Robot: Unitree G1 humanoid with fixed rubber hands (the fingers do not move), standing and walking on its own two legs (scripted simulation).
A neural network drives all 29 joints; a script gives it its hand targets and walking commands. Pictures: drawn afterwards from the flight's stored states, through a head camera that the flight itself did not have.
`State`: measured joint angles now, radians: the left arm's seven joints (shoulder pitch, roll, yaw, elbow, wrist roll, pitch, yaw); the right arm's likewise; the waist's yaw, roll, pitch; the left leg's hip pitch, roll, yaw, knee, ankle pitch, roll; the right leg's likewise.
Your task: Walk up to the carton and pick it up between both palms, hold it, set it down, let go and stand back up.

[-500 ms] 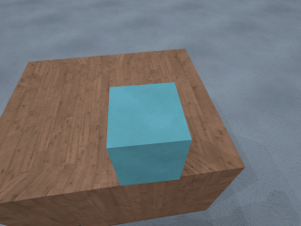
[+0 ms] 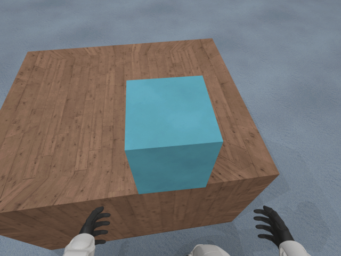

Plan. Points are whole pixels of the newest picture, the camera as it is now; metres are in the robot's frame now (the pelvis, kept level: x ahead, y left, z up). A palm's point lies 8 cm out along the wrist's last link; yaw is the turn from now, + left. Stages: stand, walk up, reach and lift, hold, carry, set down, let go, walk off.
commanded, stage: reach and lift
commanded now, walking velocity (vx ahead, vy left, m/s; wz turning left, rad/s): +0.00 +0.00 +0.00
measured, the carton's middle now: (169, 137) +0.41 +0.00 -0.01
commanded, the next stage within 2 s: none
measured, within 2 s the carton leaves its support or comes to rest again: neither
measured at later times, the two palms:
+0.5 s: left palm (85, 235) +0.19 +0.21 -0.07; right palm (281, 245) +0.14 -0.23 -0.06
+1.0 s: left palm (84, 235) +0.18 +0.21 -0.05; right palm (273, 227) +0.17 -0.22 -0.05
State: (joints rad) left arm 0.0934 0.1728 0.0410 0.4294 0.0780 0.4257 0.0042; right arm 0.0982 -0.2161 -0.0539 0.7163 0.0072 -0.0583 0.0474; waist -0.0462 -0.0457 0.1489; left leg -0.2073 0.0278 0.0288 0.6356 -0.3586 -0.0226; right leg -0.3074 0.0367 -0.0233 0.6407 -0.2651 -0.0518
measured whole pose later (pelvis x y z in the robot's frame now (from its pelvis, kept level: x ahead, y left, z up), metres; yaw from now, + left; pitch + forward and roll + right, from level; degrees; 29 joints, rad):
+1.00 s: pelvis +0.04 +0.02 +0.02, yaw +0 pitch -4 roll -1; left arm 0.27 0.12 -0.08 0.63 -0.02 -0.34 0.11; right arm 0.20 -0.22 -0.03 0.88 0.18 -0.52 0.10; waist 0.01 0.00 0.05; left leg -0.05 0.03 0.04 0.44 -0.32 -0.01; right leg -0.14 0.04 -0.01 0.41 -0.20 -0.03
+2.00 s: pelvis +0.03 +0.01 +0.02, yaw +0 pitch +0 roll +0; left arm -0.04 0.12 -0.06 0.43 -0.10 -0.11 0.17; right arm -0.08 -0.25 -0.01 0.60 0.26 -0.23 0.07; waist 0.00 -0.02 0.01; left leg -0.11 0.02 0.03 0.36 -0.24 -0.01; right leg -0.21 0.03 -0.02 0.37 -0.16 -0.04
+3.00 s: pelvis +0.02 +0.00 +0.02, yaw -1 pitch +7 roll +0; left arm -0.69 0.17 0.13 0.40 -0.12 0.54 0.15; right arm -0.76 -0.42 0.01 0.71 0.36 0.26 0.02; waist 0.01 -0.01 -0.06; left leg -0.25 0.03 0.05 0.33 -0.20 -0.02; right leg -0.34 0.05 0.00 0.31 -0.09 -0.04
